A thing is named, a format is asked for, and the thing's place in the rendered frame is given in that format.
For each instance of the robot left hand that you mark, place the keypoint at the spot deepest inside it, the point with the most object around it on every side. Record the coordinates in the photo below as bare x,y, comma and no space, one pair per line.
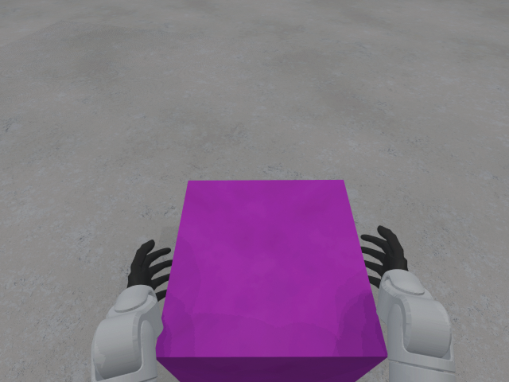
141,273

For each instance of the carton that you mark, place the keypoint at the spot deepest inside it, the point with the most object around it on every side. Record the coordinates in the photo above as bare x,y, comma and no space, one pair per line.
268,284

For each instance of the robot right hand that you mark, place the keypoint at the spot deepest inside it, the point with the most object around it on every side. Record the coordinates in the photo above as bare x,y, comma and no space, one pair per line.
393,258

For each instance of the right robot forearm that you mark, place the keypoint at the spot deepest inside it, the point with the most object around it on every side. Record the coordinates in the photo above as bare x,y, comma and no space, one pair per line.
419,330

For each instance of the left robot forearm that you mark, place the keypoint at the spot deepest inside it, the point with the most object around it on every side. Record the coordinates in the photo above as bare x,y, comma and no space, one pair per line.
123,346

